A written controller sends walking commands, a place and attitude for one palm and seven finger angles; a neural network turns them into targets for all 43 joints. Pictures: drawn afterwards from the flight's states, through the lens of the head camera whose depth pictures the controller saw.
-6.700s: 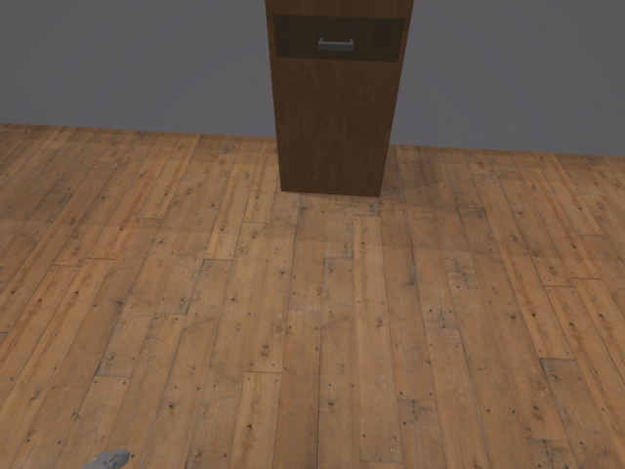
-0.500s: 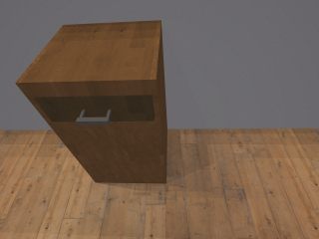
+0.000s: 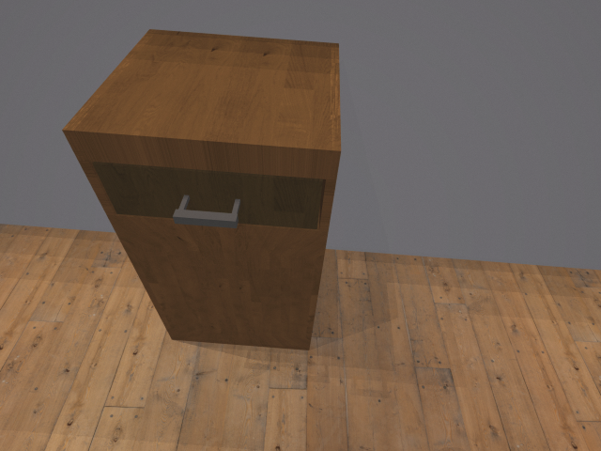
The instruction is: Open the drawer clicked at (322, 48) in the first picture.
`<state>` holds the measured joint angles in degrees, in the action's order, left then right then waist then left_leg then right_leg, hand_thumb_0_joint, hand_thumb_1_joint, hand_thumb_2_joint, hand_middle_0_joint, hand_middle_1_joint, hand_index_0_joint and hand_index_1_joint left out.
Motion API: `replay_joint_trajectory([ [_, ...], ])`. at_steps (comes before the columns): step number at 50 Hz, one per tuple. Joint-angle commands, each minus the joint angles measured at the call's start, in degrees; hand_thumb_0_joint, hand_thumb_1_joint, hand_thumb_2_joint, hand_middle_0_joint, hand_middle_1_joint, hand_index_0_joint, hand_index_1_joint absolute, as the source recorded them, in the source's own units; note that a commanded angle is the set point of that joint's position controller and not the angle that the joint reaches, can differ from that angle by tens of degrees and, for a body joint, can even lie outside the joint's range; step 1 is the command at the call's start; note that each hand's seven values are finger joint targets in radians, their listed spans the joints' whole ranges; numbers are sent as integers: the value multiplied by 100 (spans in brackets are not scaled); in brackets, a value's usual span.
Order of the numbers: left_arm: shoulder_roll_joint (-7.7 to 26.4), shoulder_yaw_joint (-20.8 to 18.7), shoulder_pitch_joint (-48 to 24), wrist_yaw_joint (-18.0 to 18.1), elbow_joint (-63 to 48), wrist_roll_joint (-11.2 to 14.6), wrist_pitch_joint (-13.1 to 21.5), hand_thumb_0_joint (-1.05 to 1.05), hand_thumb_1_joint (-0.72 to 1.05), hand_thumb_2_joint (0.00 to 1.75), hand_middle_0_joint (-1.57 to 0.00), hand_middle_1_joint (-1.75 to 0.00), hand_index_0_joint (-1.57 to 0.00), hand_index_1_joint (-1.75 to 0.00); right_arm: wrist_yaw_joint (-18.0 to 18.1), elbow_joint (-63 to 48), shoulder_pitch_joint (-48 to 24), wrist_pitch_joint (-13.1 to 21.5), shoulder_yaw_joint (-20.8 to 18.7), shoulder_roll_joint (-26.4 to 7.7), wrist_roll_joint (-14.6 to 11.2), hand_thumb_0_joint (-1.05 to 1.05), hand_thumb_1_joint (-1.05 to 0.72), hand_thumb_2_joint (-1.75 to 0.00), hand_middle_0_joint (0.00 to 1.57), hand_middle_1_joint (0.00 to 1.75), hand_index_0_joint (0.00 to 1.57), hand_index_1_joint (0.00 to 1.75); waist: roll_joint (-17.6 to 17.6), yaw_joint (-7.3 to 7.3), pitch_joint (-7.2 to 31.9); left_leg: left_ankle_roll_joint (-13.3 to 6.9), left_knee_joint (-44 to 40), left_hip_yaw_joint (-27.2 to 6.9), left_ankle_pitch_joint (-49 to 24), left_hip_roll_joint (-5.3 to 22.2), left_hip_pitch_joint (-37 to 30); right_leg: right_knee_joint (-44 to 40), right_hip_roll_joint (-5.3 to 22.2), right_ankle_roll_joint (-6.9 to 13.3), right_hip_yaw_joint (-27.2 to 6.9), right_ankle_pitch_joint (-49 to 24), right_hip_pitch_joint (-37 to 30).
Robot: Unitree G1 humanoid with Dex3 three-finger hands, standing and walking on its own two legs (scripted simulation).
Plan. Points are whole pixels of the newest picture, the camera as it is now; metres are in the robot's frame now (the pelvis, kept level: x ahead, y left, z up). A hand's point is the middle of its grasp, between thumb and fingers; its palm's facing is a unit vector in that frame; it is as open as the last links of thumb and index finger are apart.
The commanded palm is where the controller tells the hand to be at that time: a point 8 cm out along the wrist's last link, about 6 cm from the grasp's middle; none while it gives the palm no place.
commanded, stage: come to a stop and stand still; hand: left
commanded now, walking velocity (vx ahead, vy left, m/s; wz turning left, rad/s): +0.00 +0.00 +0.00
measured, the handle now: (208, 210) +0.53 +0.23 -0.05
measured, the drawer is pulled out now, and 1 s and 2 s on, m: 0.00 0.00 0.00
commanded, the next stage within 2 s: look again from close up in 0.18 s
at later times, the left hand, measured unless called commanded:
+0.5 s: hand out of the picture +0.00 +0.18 -0.18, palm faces +0.00 -0.98 -0.21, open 7.4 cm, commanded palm none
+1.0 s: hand out of the picture -0.06 +0.15 -0.18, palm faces +0.05 -0.99 -0.16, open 7.4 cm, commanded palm none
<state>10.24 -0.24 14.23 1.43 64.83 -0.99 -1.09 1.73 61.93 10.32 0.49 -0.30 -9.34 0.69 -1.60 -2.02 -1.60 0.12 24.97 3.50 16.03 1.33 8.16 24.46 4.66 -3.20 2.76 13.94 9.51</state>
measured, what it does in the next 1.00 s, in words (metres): stands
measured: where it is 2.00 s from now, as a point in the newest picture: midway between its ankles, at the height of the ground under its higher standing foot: outside the picture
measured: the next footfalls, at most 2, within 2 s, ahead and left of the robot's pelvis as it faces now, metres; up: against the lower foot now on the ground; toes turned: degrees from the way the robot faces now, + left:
none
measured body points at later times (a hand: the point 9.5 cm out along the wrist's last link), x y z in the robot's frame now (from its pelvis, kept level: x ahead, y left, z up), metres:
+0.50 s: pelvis -0.01 +0.00 -0.01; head +0.00 +0.00 +0.44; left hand +0.00 +0.23 -0.17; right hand -0.01 -0.21 -0.17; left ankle -0.03 +0.12 -0.74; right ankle -0.01 -0.15 -0.74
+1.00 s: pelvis -0.03 -0.01 -0.01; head -0.04 -0.01 +0.44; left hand -0.06 +0.20 -0.17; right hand -0.04 -0.23 -0.16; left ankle -0.03 +0.11 -0.74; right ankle -0.01 -0.15 -0.74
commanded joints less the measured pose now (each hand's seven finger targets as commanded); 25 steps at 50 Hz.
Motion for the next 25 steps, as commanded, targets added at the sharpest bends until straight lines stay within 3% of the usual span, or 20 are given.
replay_joint_trajectory([
  [1, 514, -107, 234, 37, -95, 16, 89, 0, 90, 90, -20, -30, -20, -30, 25, -65, 481, 69, -91, -703, -25, 0, -90, -90, 20, 30, 20, 30, 409, 127, -13, -86, -683, -458, -1640, 610, 31, -317, 208, 231, -137, -864, -74],
  [13, 412, -80, 395, 61, -5, 43, 120, 0, 90, 90, -20, -30, -20, -30, 54, 145, 883, 108, -58, -558, -23, 0, -90, -90, 20, 30, 20, 30, 290, 128, -130, -88, -717, -399, -1722, 538, 14, -391, 218, 253, -134, -1040, -200],
  [14, 554, -4, 634, 307, 32, -48, 307, 0, 90, 90, -20, -30, -20, -30, -27, -251, 527, 187, -70, -784, -69, 0, -90, -90, 20, 30, 20, 30, 414, 90, -337, 60, 495, -265, -2909, 609, 478, -89, 440, 337, -522, -2655, 111],
  [15, 786, -46, 550, 225, -16, -19, 385, 0, 90, 90, -20, -30, -20, -30, -65, -355, 634, 143, -21, -670, -55, 0, -90, -90, 20, 30, 20, 30, 234, 264, -109, 45, 288, -166, -2629, 479, 401, 203, 454, 391, -153, -3199, -147],
  [16, 608, -18, 597, 201, -180, 12, 376, 0, 90, 90, -20, -30, -20, -30, -59, -372, 1077, 164, -13, -529, 14, 0, -90, -90, 20, 30, 20, 30, 65, 274, 546, -54, 331, -239, -2163, 433, 361, 497, 375, 435, -149, -2762, -505],
  [18, 522, -6, 513, 146, -280, 50, 318, 0, 90, 90, -20, -30, -20, -30, -27, -380, 1086, 158, -20, -590, 1, 0, -90, -90, 20, 30, 20, 30, 45, 258, 948, -141, 382, -329, -2281, 468, 125, 514, 309, 437, -124, -2239, -483],
  [20, 505, -2, 448, 123, -355, 39, 236, 0, 90, 90, -20, -30, -20, -30, -17, -389, 1070, 121, -11, -607, 8, 0, -90, -90, 20, 30, 20, 30, 402, 248, 457, -161, 288, -375, -2167, 517, 316, 440, 201, 441, -104, -1333, -162],
  [23, 453, -6, 459, 98, -398, 38, 178, 0, 90, 90, -20, -30, -20, -30, -16, -402, 1017, 77, -5, -580, 1, 0, -90, -90, 20, 30, 20, 30, 171, 224, -199, -166, 79, -414, -1436, 492, 727, 288, 151, 423, -132, -788, 106],
  [25, 465, -11, 472, 81, -435, 29, 148, 0, 90, 90, -20, -30, -20, -30, -36, -410, 1003, 58, -9, -570, 2, 0, -90, -90, 20, 30, 20, 30, 230, 202, -428, -180, -103, -469, -855, 472, 904, 190, 119, 406, -148, -378, 206],
])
